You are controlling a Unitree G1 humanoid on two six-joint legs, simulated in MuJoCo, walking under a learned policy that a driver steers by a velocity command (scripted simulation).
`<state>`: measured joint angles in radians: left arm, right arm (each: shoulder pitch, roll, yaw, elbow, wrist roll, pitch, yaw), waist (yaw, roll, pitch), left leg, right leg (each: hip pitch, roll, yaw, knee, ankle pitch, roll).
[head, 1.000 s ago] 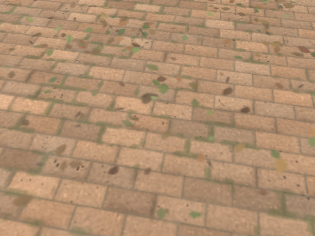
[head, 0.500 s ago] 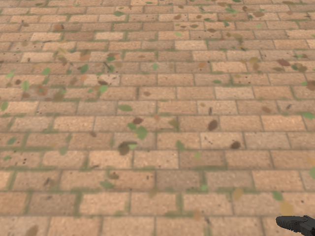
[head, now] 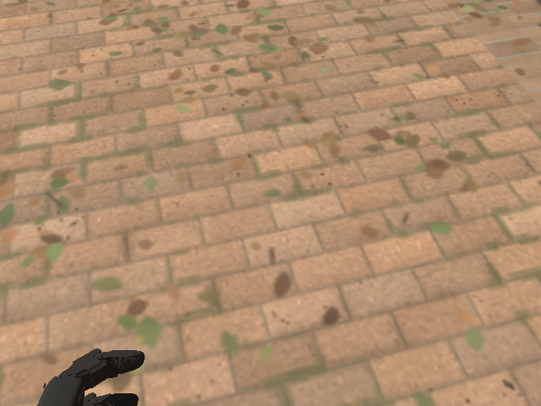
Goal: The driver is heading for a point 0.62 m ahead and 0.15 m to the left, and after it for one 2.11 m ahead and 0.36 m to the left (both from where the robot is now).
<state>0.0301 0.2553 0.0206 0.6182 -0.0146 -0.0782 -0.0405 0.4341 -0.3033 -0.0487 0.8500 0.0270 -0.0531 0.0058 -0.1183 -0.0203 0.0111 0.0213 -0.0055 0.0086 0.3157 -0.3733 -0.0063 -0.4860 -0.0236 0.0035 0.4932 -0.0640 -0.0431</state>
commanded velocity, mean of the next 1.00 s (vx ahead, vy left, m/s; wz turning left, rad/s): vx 0.35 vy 0.00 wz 0.43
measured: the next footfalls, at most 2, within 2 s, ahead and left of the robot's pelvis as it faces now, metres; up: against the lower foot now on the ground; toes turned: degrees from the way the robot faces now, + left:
right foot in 0.02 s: +0.17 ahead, -0.12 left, +0.00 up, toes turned +0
left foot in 0.52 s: +0.41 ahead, +0.15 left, +0.00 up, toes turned +16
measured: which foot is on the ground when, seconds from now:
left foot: down 0.00-0.04, up 0.06-0.50, down 0.52-1.00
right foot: up 0.00-0.00, down 0.02-0.50, up 0.52-0.98, down 1.00-1.00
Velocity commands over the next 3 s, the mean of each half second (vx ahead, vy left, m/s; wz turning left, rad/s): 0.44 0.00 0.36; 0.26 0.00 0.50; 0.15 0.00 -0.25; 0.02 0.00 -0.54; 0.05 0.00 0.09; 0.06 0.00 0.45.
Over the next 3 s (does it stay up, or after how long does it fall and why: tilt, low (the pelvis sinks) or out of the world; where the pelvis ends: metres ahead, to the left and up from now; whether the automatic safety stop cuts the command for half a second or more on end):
stays up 0.61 0.15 0.01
